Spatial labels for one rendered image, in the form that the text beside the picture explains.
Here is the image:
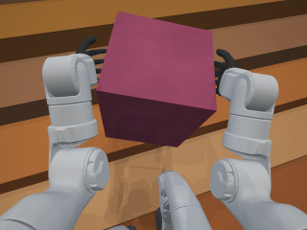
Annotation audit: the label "robot right thigh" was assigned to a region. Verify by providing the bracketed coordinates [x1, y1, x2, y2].
[158, 172, 212, 230]

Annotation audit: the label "right robot shin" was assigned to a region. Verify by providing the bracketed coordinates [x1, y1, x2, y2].
[159, 170, 173, 230]

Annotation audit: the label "right robot forearm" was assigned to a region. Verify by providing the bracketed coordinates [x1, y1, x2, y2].
[219, 67, 279, 191]

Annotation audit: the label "robot right upper arm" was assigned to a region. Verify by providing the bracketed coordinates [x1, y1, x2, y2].
[209, 158, 307, 230]

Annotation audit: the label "right robot hand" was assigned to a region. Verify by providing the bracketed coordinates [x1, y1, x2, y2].
[214, 49, 238, 96]

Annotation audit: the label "left robot forearm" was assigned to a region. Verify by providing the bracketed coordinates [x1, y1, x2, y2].
[42, 54, 99, 181]

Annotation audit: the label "carton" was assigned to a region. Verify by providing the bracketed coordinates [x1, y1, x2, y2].
[96, 11, 217, 148]

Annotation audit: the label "robot left upper arm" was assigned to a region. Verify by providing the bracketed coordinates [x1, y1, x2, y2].
[0, 147, 110, 230]

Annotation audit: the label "left robot hand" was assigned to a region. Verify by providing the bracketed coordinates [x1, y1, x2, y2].
[76, 35, 107, 81]

